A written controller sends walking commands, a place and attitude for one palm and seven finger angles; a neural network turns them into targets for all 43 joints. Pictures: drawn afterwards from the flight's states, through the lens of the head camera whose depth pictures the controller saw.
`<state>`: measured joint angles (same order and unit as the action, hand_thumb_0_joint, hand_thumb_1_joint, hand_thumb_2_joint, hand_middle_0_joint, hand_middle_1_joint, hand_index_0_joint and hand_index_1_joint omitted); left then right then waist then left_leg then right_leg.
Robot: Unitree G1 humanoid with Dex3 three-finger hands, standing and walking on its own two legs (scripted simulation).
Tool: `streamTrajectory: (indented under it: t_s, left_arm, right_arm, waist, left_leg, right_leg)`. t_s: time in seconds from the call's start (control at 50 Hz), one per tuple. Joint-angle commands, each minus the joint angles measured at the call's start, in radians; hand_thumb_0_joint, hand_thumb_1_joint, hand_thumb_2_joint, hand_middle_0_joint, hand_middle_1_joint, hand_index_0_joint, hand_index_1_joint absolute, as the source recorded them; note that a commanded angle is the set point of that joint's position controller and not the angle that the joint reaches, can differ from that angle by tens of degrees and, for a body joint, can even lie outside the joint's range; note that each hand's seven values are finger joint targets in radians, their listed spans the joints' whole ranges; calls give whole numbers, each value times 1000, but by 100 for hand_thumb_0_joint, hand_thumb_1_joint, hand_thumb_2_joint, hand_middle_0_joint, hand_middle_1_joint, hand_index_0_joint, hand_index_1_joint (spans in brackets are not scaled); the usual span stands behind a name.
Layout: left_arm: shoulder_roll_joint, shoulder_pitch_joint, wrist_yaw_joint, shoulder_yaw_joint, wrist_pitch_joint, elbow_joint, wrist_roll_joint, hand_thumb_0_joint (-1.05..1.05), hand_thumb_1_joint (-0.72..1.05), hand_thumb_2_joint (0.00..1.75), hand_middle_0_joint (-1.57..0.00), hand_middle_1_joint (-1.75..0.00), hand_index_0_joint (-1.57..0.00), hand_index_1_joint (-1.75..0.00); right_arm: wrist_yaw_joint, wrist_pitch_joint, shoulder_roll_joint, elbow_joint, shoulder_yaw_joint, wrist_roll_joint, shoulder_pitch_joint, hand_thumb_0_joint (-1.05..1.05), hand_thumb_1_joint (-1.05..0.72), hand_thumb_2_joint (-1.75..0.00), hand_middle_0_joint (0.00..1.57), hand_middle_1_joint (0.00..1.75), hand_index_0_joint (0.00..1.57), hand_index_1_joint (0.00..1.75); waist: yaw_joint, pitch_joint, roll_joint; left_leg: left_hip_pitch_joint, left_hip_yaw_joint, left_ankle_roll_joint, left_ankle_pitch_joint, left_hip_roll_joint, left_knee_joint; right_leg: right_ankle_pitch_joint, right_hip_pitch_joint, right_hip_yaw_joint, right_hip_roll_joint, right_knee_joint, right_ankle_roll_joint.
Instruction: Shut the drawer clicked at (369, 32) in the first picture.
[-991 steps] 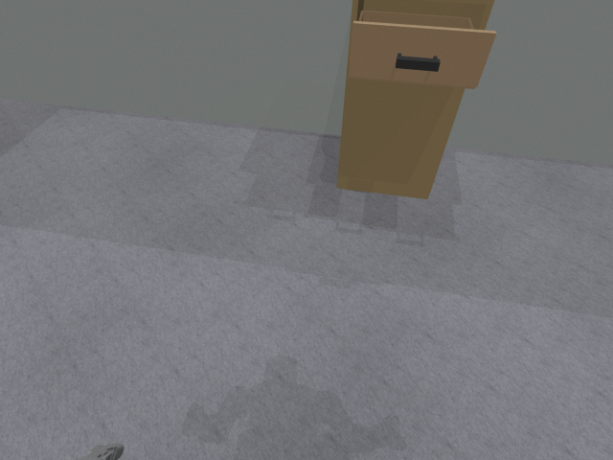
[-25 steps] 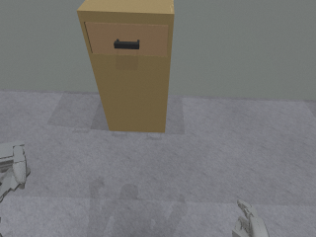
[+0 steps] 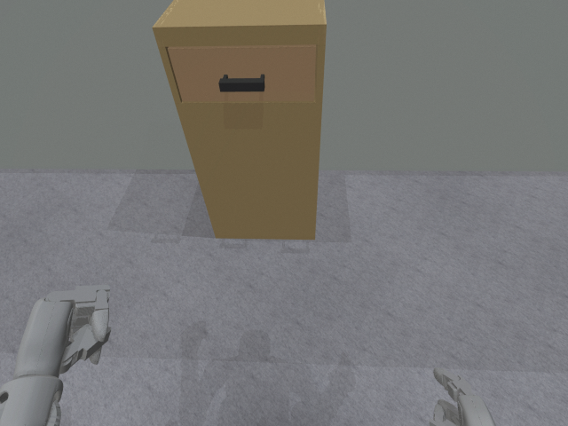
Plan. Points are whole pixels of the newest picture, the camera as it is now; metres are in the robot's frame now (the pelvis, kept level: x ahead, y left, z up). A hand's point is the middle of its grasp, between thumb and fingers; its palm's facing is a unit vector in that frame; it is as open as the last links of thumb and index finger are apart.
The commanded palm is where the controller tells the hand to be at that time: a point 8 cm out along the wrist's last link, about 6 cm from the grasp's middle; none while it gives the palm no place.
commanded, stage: let the arm hang, fingers relaxed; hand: left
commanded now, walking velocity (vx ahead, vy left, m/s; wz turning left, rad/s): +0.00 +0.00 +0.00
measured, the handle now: (243, 81) +0.96 +0.19 +0.01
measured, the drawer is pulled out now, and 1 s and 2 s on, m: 0.00 0.00 0.00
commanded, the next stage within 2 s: look to check the result in 1.02 s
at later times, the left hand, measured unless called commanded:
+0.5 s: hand out of the picture -0.06 +0.19 -0.16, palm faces +0.03 -0.97 -0.24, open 5.3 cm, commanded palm none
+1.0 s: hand out of the picture -0.01 +0.16 -0.17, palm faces +0.05 -0.98 -0.18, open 7.3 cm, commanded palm none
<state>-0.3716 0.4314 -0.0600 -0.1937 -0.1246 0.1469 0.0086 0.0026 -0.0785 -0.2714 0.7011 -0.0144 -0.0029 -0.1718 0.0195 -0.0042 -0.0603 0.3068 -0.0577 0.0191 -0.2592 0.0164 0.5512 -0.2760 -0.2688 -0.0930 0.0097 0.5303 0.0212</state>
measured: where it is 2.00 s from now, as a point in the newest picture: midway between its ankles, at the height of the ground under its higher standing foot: outside the picture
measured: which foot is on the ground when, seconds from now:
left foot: down 0.00-1.00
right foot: down 0.00-1.00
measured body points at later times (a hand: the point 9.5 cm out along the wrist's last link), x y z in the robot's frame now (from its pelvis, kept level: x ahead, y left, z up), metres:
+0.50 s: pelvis -0.01 +0.00 +0.01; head +0.00 -0.01 +0.46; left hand -0.06 +0.24 -0.14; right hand -0.06 -0.21 -0.16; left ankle +0.02 +0.10 -0.73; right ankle +0.00 -0.10 -0.73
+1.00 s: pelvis -0.01 +0.00 +0.01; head +0.00 -0.01 +0.46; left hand -0.02 +0.21 -0.15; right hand -0.04 -0.20 -0.16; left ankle +0.02 +0.10 -0.73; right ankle +0.00 -0.10 -0.73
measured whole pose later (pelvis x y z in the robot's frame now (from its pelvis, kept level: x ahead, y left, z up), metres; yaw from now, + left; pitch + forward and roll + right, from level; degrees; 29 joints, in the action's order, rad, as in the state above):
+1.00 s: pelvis -0.01 +0.00 +0.01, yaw +0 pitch -1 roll +0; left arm -0.11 0.29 -0.04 -0.02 0.00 -1.14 0.01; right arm -0.03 0.01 -0.10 1.13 -0.01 0.02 -0.34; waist -0.01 0.04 -0.01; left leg 0.22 -0.07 0.02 -0.20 0.01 0.44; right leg -0.23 -0.19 -0.09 0.01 0.44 0.02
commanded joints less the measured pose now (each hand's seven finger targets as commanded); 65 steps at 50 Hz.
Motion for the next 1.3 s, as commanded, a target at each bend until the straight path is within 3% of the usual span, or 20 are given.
streamTrajectory:
  t_s: [0.0,0.04,0.12,0.16,0.22,0.24,0.26,0.38,0.5,0.7,0.82,1.04,1.28]
  left_arm:
    - [-10,-88,56,108,109,-445,26,0,90,90,-120,-138,-120,-138]
    - [-14,-143,51,120,116,-583,24,0,90,90,-112,-130,-112,-130]
    - [15,-174,40,155,131,-844,12,0,90,90,-96,-112,-96,-112]
    - [13,-166,38,162,128,-941,10,0,90,90,-88,-104,-88,-104]
    - [43,-143,35,162,126,-1056,3,0,90,90,-76,-91,-76,-91]
    - [45,-136,36,163,124,-1084,3,0,90,90,-72,-86,-72,-86]
    - [39,-134,36,164,121,-1105,4,0,90,90,-68,-82,-68,-82]
    - [77,-106,30,174,116,-1216,-1,0,90,90,-44,-56,-44,-56]
    - [113,-61,22,177,119,-1270,-1,0,90,90,-20,-30,-20,-30]
    - [157,-44,16,166,120,-1278,4,0,90,90,-20,-30,-20,-30]
    - [165,-54,15,163,114,-1274,2,0,90,90,-20,-30,-20,-30]
    - [141,-79,17,159,106,-1272,1,0,90,90,-20,-30,-20,-30]
    - [99,-126,22,158,104,-1275,1,0,90,90,-20,-30,-20,-30]
  right_arm:
    - [7,29,-142,-26,-38,19,-1,0,-90,-90,20,30,20,30]
    - [1,48,-134,7,-30,27,2,0,-90,-90,20,30,20,30]
    - [-4,76,-71,107,0,30,-8,0,-90,-90,20,30,20,30]
    - [-9,81,-67,154,4,26,-21,0,-90,-90,20,30,20,30]
    - [-17,87,-31,224,4,28,-58,0,-90,-90,20,30,20,30]
    - [-18,88,-23,240,3,26,-72,0,-90,-90,20,30,20,30]
    - [-20,90,-27,253,0,23,-95,0,-90,-90,20,30,20,30]
    - [-28,90,16,350,-2,19,-193,0,-90,-90,20,30,20,30]
    - [-33,91,53,400,1,20,-241,0,-90,-90,20,30,20,30]
    - [-36,91,98,417,-6,24,-262,0,-90,-90,20,30,20,30]
    - [-40,82,106,419,-6,23,-259,0,-90,-90,20,30,20,30]
    - [-42,76,71,416,-12,20,-231,0,-90,-90,20,30,20,30]
    - [-41,75,20,414,-12,20,-164,0,-90,-90,20,30,20,30]
  waist:
    - [-31,-49,208]
    - [-29,-48,225]
    - [-21,-14,17]
    - [-16,-3,-16]
    - [-16,10,-114]
    - [-16,12,-108]
    - [-18,15,-48]
    - [-30,43,44]
    - [-27,94,64]
    - [-27,142,60]
    - [-26,121,16]
    - [-30,92,56]
    - [-28,96,45]
  left_leg:
    - [9,139,49,167,99,-38]
    - [-11,131,41,189,81,-45]
    - [-25,123,23,154,80,-134]
    - [-18,132,20,93,85,-171]
    - [-18,125,17,-17,82,-207]
    - [-19,126,17,-30,78,-212]
    - [-32,125,16,-15,82,-204]
    - [-81,108,20,16,85,-210]
    - [-71,96,22,-9,79,-221]
    - [-38,89,22,-44,69,-215]
    - [-44,97,20,-1,76,-223]
    - [-94,92,18,74,81,-217]
    - [-124,96,16,111,91,-231]
  right_leg:
    - [132,-9,113,106,-36,32]
    - [166,16,130,119,-52,45]
    - [93,51,131,102,-88,28]
    - [38,76,128,91,-124,25]
    - [-3,89,129,93,-170,33]
    - [0,91,130,94,-182,35]
    - [4,92,125,94,-195,36]
    - [-4,54,109,100,-223,36]
    - [-50,21,111,97,-227,33]
    - [-99,-26,118,93,-224,31]
    - [-19,9,113,90,-205,31]
    - [45,48,112,98,-215,30]
    - [79,69,114,102,-231,29]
